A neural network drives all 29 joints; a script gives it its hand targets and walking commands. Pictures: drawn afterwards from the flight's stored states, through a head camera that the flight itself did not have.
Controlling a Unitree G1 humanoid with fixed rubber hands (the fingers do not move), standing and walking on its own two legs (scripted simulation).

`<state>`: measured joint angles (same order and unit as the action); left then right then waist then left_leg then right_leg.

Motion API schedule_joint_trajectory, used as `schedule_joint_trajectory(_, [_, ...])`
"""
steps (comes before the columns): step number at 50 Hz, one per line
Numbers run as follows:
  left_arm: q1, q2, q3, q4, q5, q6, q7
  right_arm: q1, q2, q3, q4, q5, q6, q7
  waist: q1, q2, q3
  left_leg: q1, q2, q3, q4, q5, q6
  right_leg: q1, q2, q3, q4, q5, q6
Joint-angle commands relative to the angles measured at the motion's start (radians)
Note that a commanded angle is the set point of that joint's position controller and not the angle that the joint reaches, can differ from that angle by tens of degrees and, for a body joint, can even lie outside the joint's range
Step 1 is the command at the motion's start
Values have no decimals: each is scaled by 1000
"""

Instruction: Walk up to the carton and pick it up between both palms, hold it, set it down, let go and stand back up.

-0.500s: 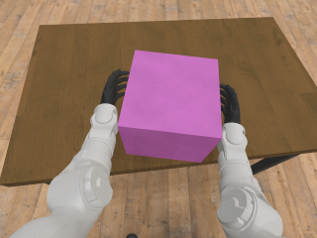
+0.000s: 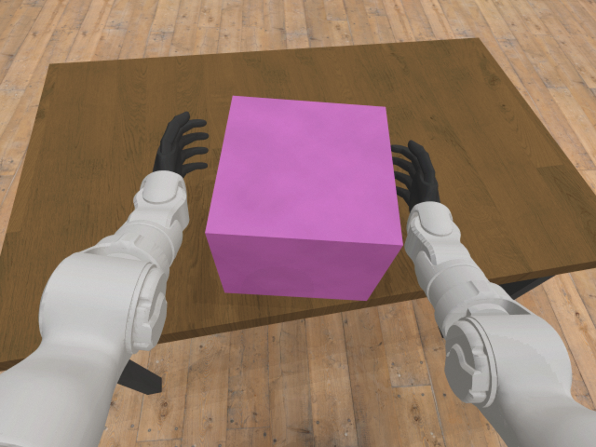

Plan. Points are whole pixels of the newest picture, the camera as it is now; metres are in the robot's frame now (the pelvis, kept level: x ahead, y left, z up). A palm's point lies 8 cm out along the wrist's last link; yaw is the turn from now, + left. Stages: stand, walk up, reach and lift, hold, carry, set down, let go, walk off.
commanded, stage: set down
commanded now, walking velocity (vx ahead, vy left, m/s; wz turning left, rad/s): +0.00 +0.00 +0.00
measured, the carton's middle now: (302, 202) +0.47 +0.01 +0.01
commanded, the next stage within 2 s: none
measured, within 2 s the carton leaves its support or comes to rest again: neither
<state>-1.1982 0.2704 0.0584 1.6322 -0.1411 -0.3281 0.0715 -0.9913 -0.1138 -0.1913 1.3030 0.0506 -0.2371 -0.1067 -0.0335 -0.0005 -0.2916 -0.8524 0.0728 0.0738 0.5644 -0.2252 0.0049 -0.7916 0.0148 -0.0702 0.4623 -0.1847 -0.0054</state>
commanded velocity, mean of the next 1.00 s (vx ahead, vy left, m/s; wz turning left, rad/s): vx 0.00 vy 0.00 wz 0.00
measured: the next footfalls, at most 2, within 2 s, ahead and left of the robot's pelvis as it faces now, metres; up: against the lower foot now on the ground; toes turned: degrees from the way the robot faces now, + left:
none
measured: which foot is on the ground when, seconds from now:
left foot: down 0.00-1.00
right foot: down 0.00-1.00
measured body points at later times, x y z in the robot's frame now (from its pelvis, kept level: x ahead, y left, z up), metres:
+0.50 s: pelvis -0.03 -0.01 +0.00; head +0.07 +0.02 +0.43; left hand +0.48 +0.21 +0.13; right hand +0.48 -0.19 +0.13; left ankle -0.01 +0.11 -0.72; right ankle -0.01 -0.12 -0.72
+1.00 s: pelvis -0.02 -0.01 +0.01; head +0.05 +0.02 +0.46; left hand +0.45 +0.22 +0.10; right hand +0.45 -0.18 +0.11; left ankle -0.01 +0.11 -0.72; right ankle -0.01 -0.12 -0.72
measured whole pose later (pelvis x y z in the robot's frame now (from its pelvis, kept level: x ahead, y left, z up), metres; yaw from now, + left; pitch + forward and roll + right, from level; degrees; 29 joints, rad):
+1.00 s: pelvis -0.02 -0.01 +0.01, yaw +2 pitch +20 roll -2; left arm -1.08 0.34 -0.07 1.40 -0.25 -0.13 -0.02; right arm -0.99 -0.24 0.03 1.25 0.36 -0.08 -0.10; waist -0.03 -0.03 -0.22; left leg -0.66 0.06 0.02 0.49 -0.17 -0.02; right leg -0.60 0.02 -0.09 0.40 -0.15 -0.02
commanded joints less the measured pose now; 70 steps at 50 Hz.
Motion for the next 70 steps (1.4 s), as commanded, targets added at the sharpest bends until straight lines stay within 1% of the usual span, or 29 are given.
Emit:
schedule_joint_trajectory(1, [-513,160,-127,-110,-120,-32,-17,-558,-276,35,-115,85,-48,2,17,121,-797,734,-22,-50,147,767,-116,157,41,-34,44,431,6])
schedule_joint_trajectory(4, [-552,143,-178,-167,-172,-22,-28,-604,-317,61,-133,136,-40,13,5,133,-827,724,-24,-49,142,742,-133,179,45,-38,60,454,5])
schedule_joint_trajectory(7, [-584,136,-213,-237,-211,-2,-38,-641,-338,92,-136,193,-21,33,-5,133,-870,707,-27,-47,138,705,-134,199,42,-38,76,478,9])
schedule_joint_trajectory(9, [-594,148,-224,-256,-224,17,-45,-657,-350,113,-119,224,-1,48,-7,123,-872,683,-30,-46,132,664,-123,216,37,-34,85,476,10])
schedule_joint_trajectory(12, [-610,178,-226,-265,-230,44,-53,-674,-366,132,-107,249,28,62,-6,99,-851,609,-39,-41,109,567,-101,269,26,-22,96,464,12])
schedule_joint_trajectory(19, [-651,282,-208,-251,-219,99,-50,-716,-364,149,-149,267,96,63,16,31,-805,349,-67,-20,11,318,-42,493,-11,24,118,454,29])
schedule_joint_trajectory(22, [-666,300,-215,-230,-223,121,-50,-733,-355,151,-169,271,125,58,19,26,-774,278,-75,-17,-33,246,-29,563,-23,37,118,447,32])
schedule_joint_trajectory(24, [-679,301,-228,-220,-233,134,-50,-745,-353,147,-182,271,141,54,17,34,-763,274,-76,-18,-49,224,-29,571,-25,36,113,437,30])
schedule_joint_trajectory(28, [-712,286,-259,-214,-263,159,-55,-769,-364,127,-192,259,166,49,0,68,-753,359,-73,-22,-45,241,-47,512,-15,19,91,420,18])
schedule_joint_trajectory(31, [-710,267,-274,-206,-276,181,-62,-773,-373,117,-170,249,183,42,-16,92,-720,454,-68,-29,-31,285,-65,456,-4,7,67,419,11])
schedule_joint_trajectory(35, [-643,235,-269,-198,-255,203,-81,-726,-372,128,-120,253,193,30,-29,112,-655,558,-62,-38,-24,382,-86,430,5,0,29,445,12])
schedule_joint_trajectory(39, [-518,214,-224,-228,-191,202,-98,-616,-359,164,-89,275,172,18,-22,119,-610,634,-60,-41,-25,511,-103,451,15,-3,-7,478,20])
schedule_joint_trajectory(41, [-445,208,-187,-260,-150,189,-104,-547,-344,189,-88,290,149,14,-9,115,-588,650,-62,-38,-27,563,-107,473,20,-2,-19,484,23])
schedule_joint_trajectory(43, [-401,212,-150,-313,-120,171,-103,-500,-331,207,-120,305,125,11,6,112,-585,649,-64,-33,-31,586,-108,498,22,-1,-22,483,26])
schedule_joint_trajectory(46, [-392,235,-100,-428,-102,143,-87,-478,-326,212,-227,317,97,9,28,113,-622,639,-70,-24,-35,578,-109,523,22,0,-19,468,31])
schedule_joint_trajectory(48, [-394,246,-77,-505,-101,129,-71,-473,-326,205,-307,313,87,7,35,114,-656,640,-73,-21,-33,553,-109,527,23,2,-15,454,32])
schedule_joint_trajectory(51, [-382,245,-62,-586,-109,119,-56,-463,-322,191,-401,293,82,2,32,109,-696,641,-76,-19,-28,496,-103,522,23,8,-7,431,29])
schedule_joint_trajectory(54, [-344,232,-61,-609,-123,119,-54,-443,-314,186,-451,278,86,-7,24,89,-703,627,-78,-21,-21,444,-92,523,22,17,3,407,26])
schedule_joint_trajectory(58, [-256,213,-60,-581,-132,130,-65,-393,-299,204,-456,278,95,-20,22,45,-659,606,-78,-26,-19,404,-75,535,21,25,11,369,28])
schedule_joint_trajectory(61, [-177,198,-51,-547,-123,138,-77,-338,-285,229,-430,291,97,-28,26,14,-590,600,-79,-28,-24,395,-65,545,22,29,7,336,32])
schedule_joint_trajectory(64, [-107,187,-36,-525,-105,140,-86,-278,-271,252,-394,304,90,-33,31,-6,-501,601,-80,-30,-34,386,-59,548,22,31,-4,294,34])
schedule_joint_trajectory(67, [-62,178,-25,-526,-87,129,-90,-224,-255,264,-366,313,75,-33,37,-4,-413,611,-80,-32,-46,367,-57,533,22,32,-19,241,32])
schedule_joint_trajectory(70, [-40,168,-26,-551,-80,107,-86,-183,-242,264,-359,317,56,-28,39,20,-350,630,-78,-34,-54,340,-61,498,20,31,-34,176,24])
